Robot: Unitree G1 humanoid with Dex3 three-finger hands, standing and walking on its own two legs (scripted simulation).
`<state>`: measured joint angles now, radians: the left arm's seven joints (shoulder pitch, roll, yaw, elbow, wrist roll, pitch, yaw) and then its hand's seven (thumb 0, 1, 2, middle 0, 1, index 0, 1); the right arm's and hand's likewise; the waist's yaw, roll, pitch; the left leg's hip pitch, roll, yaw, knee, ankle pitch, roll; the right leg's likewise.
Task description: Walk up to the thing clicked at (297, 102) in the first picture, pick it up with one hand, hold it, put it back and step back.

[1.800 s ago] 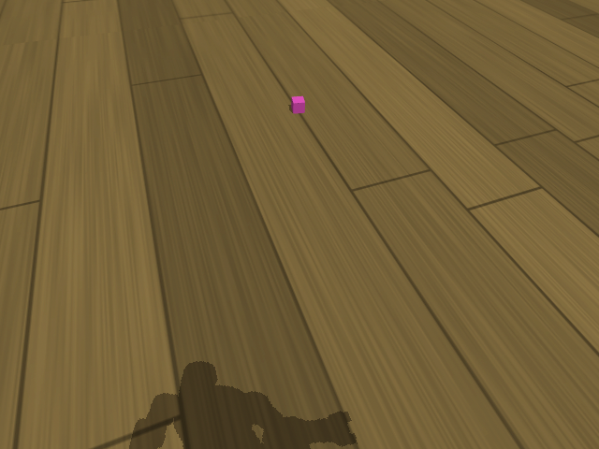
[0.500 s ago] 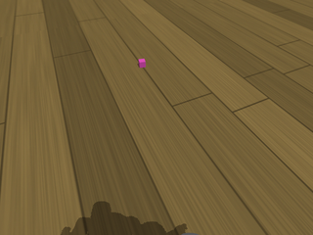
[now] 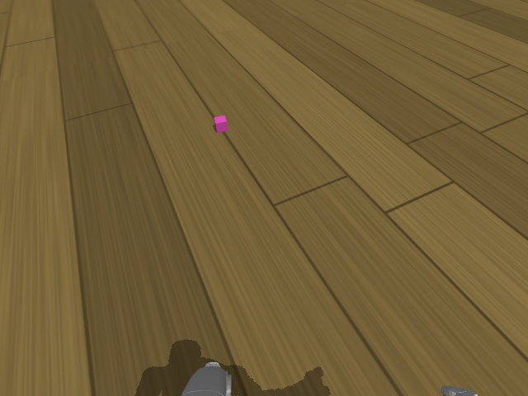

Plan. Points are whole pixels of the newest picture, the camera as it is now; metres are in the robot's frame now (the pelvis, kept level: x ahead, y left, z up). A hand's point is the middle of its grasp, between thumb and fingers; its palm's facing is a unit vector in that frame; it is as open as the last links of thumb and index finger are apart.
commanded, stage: walk up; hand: left
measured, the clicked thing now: (221, 124) +1.76 +0.35 -0.74
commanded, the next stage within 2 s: none
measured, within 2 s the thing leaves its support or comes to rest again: neither
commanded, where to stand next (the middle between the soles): +1.41 +0.07 m, yaw -2 degrees
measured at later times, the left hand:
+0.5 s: hand (156, 245) +0.44 +0.27 -0.13, palm faces -0.08 -0.92 -0.39, open 7.4 cm
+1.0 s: hand (177, 206) +0.57 +0.25 -0.14, palm faces +0.01 -0.92 -0.39, open 7.4 cm
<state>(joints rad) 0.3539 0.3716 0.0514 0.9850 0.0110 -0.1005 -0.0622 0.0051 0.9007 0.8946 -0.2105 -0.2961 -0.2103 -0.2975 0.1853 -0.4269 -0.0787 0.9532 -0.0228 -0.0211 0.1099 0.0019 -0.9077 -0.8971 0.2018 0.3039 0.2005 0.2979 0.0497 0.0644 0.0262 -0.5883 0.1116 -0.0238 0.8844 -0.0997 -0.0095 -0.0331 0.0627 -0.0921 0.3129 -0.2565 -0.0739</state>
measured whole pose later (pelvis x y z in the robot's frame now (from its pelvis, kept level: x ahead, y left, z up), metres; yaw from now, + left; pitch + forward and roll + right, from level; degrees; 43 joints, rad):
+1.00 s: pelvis +0.57 -0.03 -0.01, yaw +0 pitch -1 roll -2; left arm 0.38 0.42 0.05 0.93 0.01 -0.11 -0.04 0.01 0.90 0.89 -0.21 -0.30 -0.21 -0.30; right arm 0.21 -0.44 -0.08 0.91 -0.03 -0.02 0.10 0.00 -0.91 -0.90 0.20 0.30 0.20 0.30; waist 0.05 0.05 0.07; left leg -0.53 0.12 -0.01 0.67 -0.15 0.01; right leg -0.08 -0.01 -0.11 0.42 -0.32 0.00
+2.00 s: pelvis +0.98 +0.03 -0.01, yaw +0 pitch -3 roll -2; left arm 0.33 0.43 0.06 0.88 0.02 -0.09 -0.05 0.00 0.90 0.89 -0.21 -0.30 -0.21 -0.30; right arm 0.28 -0.44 -0.08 0.91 -0.03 -0.02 0.09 0.00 -0.91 -0.90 0.20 0.30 0.20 0.30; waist 0.03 0.04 0.05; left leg -0.46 0.12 0.00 0.65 -0.19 0.00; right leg -0.14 -0.03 -0.11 0.49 -0.30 -0.01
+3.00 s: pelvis +1.27 +0.10 -0.03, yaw -2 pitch -3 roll -1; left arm 0.32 0.45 0.05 0.86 0.02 -0.04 -0.04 0.00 0.90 0.89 -0.21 -0.30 -0.21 -0.30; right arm 0.30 -0.42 -0.08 0.91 -0.02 -0.06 0.05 0.00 -0.91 -0.90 0.20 0.30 0.20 0.30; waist 0.03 -0.04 0.07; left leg -0.37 0.05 0.04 0.63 -0.19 0.01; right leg -0.24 -0.07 -0.06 0.69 -0.38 -0.03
